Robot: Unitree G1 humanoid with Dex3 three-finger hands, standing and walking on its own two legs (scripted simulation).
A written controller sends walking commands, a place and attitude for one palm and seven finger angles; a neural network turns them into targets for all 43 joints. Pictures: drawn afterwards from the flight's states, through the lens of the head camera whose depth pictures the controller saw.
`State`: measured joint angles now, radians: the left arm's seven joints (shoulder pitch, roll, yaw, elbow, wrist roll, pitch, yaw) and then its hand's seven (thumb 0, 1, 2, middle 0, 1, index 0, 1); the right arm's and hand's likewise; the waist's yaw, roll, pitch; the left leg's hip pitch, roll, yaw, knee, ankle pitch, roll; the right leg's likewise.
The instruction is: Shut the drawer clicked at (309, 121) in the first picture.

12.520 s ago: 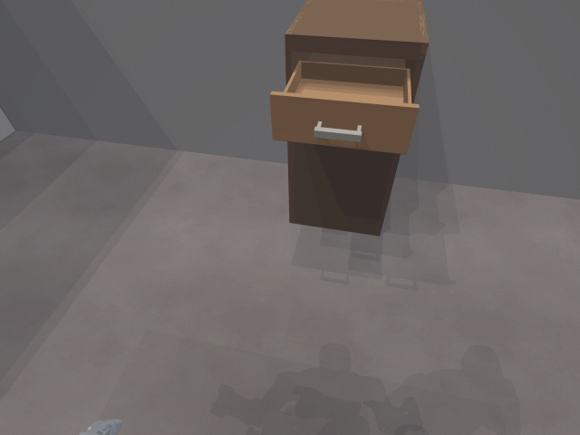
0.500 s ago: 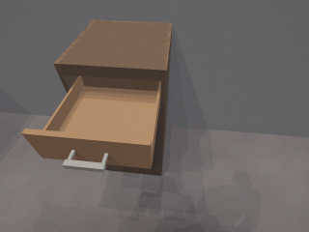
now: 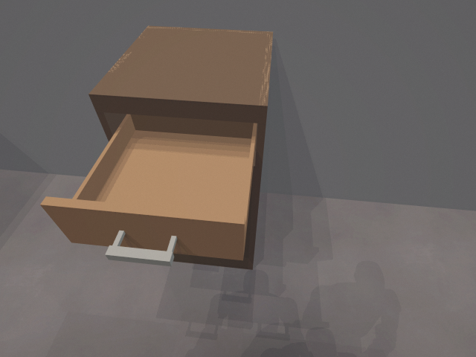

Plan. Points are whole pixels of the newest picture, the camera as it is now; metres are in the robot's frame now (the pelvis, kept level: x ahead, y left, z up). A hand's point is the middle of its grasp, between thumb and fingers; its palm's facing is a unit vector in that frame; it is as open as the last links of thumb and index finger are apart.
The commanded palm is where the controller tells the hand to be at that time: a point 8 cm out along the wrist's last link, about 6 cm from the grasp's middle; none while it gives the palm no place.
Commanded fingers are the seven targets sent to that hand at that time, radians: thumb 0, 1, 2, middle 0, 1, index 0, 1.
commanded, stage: look again from close up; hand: left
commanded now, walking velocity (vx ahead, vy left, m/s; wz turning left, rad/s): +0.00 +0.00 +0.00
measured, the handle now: (143, 246) +0.32 +0.21 -0.03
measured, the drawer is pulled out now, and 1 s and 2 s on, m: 0.29 0.29 0.29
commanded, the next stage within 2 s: raise the hand and make a fist in 0.32 s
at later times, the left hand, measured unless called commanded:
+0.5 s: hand out of the picture +0.05 +0.21 -0.14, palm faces +0.15 -0.96 -0.22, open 7.2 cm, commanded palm +0.10 +0.24 -0.06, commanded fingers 0.00 0.90 0.90 -0.30 -0.41 -0.30 -0.41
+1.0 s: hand out of the picture +0.10 +0.18 +0.00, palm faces +0.08 -0.99 -0.08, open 5.1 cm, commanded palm +0.10 +0.23 -0.01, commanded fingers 0.00 0.90 0.90 -0.80 -0.95 -0.80 -0.95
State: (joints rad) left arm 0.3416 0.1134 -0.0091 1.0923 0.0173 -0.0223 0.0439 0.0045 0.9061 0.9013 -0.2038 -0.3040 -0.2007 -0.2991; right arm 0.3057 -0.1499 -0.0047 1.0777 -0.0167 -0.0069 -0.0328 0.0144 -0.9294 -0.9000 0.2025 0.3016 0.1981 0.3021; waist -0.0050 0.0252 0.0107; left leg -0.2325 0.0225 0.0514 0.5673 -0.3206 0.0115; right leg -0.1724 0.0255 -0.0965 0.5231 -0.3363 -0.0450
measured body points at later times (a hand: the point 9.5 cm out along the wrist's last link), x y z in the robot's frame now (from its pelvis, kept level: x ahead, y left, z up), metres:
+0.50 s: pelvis +0.00 +0.03 +0.00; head +0.01 +0.03 +0.45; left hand +0.04 +0.27 -0.12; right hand +0.01 -0.20 -0.15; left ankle -0.01 +0.11 -0.73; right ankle -0.03 -0.09 -0.73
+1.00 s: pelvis -0.06 -0.02 -0.08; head -0.04 -0.01 +0.37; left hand +0.09 +0.23 +0.01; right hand +0.19 -0.23 -0.11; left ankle -0.01 +0.11 -0.73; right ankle -0.03 -0.09 -0.73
